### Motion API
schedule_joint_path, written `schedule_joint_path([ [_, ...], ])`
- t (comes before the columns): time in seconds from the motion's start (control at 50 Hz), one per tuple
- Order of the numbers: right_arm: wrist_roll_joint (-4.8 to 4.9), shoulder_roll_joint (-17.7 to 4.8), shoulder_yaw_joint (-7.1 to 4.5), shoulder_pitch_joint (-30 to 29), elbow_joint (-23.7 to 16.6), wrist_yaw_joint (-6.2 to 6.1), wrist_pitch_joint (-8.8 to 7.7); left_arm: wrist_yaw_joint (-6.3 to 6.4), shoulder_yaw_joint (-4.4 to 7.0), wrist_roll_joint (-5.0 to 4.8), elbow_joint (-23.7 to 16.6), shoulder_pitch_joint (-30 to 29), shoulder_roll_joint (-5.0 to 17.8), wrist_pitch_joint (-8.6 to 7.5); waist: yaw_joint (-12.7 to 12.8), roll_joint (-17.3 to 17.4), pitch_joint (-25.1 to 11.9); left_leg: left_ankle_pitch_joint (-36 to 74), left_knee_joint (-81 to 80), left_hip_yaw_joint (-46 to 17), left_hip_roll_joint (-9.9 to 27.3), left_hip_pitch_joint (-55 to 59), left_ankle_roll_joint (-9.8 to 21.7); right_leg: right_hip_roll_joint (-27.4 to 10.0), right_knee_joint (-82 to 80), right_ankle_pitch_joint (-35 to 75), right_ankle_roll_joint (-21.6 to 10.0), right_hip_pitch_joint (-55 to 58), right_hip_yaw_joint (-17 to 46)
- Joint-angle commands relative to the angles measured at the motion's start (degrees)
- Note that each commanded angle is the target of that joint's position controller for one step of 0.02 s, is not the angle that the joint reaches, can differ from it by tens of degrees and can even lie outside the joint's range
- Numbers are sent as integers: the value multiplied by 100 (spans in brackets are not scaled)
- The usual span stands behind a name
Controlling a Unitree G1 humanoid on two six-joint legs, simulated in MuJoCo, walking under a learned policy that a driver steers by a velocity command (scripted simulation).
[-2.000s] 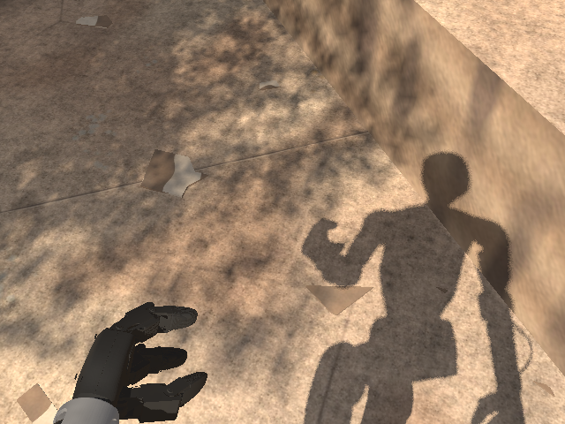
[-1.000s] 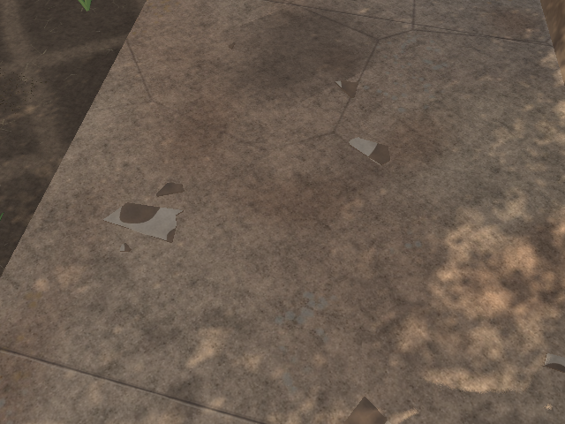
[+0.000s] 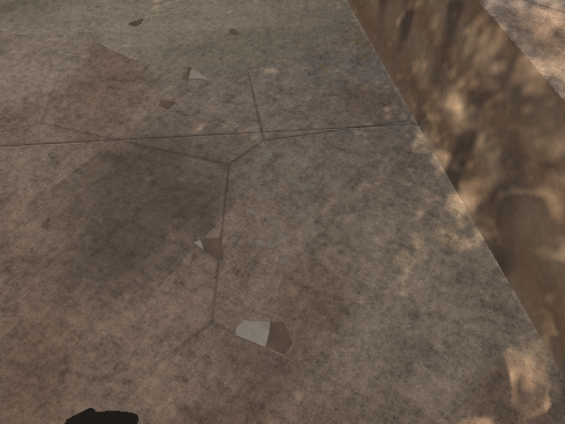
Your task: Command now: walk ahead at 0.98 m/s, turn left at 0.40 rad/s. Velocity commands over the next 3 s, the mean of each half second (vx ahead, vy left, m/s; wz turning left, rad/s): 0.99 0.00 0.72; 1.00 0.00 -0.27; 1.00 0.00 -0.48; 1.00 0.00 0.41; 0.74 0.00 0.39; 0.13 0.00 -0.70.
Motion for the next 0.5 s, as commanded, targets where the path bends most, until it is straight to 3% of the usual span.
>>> schedule_joint_path([
  [0.02,-15,-755,-148,-787,-721,75,-75,54,362,-34,314,1399,690,-83,766,35,-274,572,1234,-302,652,-3291,117,-2099,-2421,-1670,-666,2814,3118],
  [0.06,-138,-481,-113,-548,-618,200,150,66,292,-100,499,1384,467,-200,368,-271,121,534,999,-307,835,-2900,-14,-1827,-2811,-1160,-423,1861,2116],
  [0.1,-158,-346,-112,-976,-773,271,305,19,279,-232,673,1423,370,-327,237,-339,531,697,824,-232,992,-3300,-94,-1709,-3138,-605,-262,1606,1363],
  [0.12,-157,-314,-106,-1225,-870,301,337,1,287,-245,712,1416,376,-363,217,-307,625,994,697,-130,1005,-3493,-117,-1590,-3252,-250,-158,1558,912],
  [0.18,-91,-236,-59,-2077,-1227,377,289,-34,254,-206,813,1360,278,-458,213,-339,870,2117,-449,321,869,-3409,-68,-1058,-3355,1369,71,1280,-356],
  [0.24,-87,-203,-12,-2660,-1434,520,217,43,263,-291,961,1683,494,-520,319,-43,840,3018,-1855,1021,542,-2703,175,-1071,-3444,3247,310,1665,-882],
  [0.3,-91,-486,-88,-2323,-1284,514,202,213,349,-280,939,1852,962,-397,64,-418,238,2770,-2343,1515,-153,-1966,392,-1275,-2290,6730,518,2927,-1009],
  [0.32,-81,-660,-149,-1787,-1149,469,218,288,406,-233,884,1751,1158,-283,-266,-622,-122,2327,-2337,1534,-360,-1400,452,-1384,-1460,7589,544,3117,-965],
  [0.34,-85,-915,-266,-815,-899,414,235,333,462,-167,792,1504,1320,-154,-795,-739,-626,1883,-2282,1399,-520,-389,581,-1510,-171,7964,511,2989,-873],
  [0.36,-99,-1213,-438,448,-524,312,254,334,493,-90,675,1201,1381,-46,-1344,-654,-1132,1373,-2472,979,-512,904,803,-1563,1590,7386,423,2439,-710],
  [0.38,-45,-1428,-598,617,-416,157,289,215,473,-64,719,1127,1136,-19,-1253,-1,-934,855,-2909,346,-241,1527,1023,-827,3813,3145,409,1433,-706],
  [0.4,-80,-1913,-691,113,-486,112,361,139,215,35,302,1295,179,-138,-338,1422,-685,2314,-2450,-1501,716,2337,1512,15,5963,-1828,618,-887,-234],
  [0.42,-145,-2198,-782,-104,-755,97,405,118,142,-161,-270,1273,310,-281,-254,1246,-1884,201,-4085,-4033,1480,3275,2482,50,6403,-1687,629,-2159,988],
  [0.44,-150,-1822,-746,-277,-842,42,392,112,134,-106,-286,804,620,-412,-290,125,-1159,-849,-5079,-4507,1594,2587,2142,-310,5737,-1152,538,-2450,1228],
  [0.46,-143,-1496,-667,-490,-767,17,359,90,141,-114,-263,681,687,-446,38,-426,-422,-752,-5257,-4085,1444,1547,1819,-566,4986,-772,528,-2189,1225],
  [0.48,-109,-1376,-618,-618,-733,7,285,98,108,-15,-266,602,619,-387,293,-585,-74,-59,-5229,-3605,1196,697,1685,-707,4558,-831,611,-1822,1218],
  [0.5,-108,-1204,-546,-811,-787,-34,186,91,80,52,-157,872,566,-234,560,-749,24,272,-5236,-2941,1046,6,1557,-910,4202,-783,687,-1348,1163],
])
Next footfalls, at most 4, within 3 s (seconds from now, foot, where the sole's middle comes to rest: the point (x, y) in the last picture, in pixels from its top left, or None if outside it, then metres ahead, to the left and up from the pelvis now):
0.38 left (222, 389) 0.55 0.12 -0.75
0.84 right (203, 225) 1.03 0.17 -0.75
1.26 left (131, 133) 1.42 0.42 -0.75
1.68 right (208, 57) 1.83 0.17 -0.75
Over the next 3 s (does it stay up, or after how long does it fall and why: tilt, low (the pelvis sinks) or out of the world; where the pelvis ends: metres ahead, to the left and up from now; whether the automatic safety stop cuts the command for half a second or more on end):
stays up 2.58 0.49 0.02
